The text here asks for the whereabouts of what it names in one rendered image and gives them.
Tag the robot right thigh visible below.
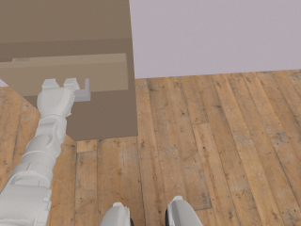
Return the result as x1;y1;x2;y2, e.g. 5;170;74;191
167;200;203;226

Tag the handle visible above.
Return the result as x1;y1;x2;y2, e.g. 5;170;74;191
73;78;91;102

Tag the robot left thigh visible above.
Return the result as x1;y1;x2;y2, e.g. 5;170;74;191
99;205;131;226

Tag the cabinet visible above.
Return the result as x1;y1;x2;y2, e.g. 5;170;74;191
0;0;138;141

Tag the robot left forearm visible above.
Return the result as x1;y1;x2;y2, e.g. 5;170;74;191
0;114;67;199

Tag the left robot upper arm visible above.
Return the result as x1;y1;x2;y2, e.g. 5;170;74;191
0;184;52;226

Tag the robot thigh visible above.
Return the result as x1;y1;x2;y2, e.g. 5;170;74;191
167;200;203;226
99;205;131;226

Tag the robot left hand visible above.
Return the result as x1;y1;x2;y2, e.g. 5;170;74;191
37;77;80;119

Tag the drawer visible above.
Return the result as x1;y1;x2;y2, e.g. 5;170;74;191
0;53;129;97

